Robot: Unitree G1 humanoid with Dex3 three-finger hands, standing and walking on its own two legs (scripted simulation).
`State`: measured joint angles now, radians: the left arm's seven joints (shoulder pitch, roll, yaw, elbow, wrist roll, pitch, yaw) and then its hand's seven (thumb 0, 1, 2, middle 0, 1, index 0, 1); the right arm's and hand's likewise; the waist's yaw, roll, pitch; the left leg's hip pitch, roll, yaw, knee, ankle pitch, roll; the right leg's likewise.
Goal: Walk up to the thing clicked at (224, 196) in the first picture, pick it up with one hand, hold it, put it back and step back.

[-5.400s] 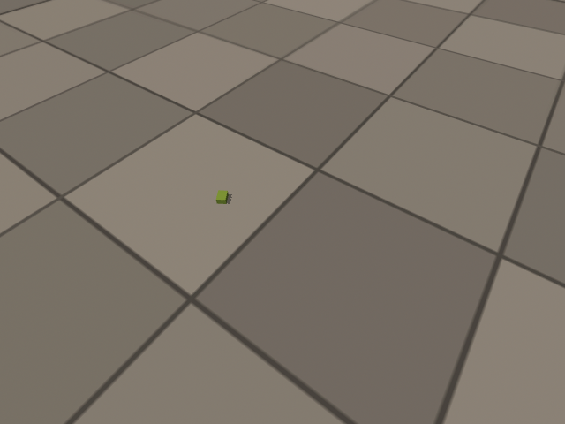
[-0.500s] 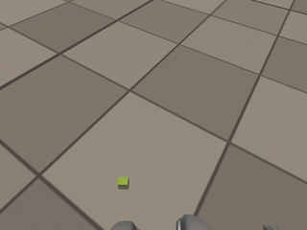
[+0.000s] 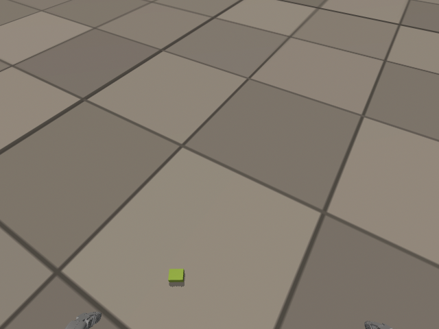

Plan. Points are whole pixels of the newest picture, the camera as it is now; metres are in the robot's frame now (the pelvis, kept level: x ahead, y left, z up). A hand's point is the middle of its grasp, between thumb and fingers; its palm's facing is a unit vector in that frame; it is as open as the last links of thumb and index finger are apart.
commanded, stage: walk up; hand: left
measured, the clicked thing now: (176, 275) +0.44 +0.22 -0.76
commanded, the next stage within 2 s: stand in 0.70 s
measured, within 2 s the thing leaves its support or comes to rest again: neither
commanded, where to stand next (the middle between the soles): +0.10 +0.00 m, yaw +0 degrees
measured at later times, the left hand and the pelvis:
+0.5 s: hand out of the picture +0.09 +0.25 -0.15, palm faces -0.04 -0.95 -0.32, open 7.4 cm; pelvis +0.01 +0.00 +0.01, yaw -1 degrees
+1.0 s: hand out of the picture +0.11 +0.25 -0.15, palm faces -0.05 -0.94 -0.33, open 7.4 cm; pelvis +0.02 +0.01 +0.01, yaw -1 degrees
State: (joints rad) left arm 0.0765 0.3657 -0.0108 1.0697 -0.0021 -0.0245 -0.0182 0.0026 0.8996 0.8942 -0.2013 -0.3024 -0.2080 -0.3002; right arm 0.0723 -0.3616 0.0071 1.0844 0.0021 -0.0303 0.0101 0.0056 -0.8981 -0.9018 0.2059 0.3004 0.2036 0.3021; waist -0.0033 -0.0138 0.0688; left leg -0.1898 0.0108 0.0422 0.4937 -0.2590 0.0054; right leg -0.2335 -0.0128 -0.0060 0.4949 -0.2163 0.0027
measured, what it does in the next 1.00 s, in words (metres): stands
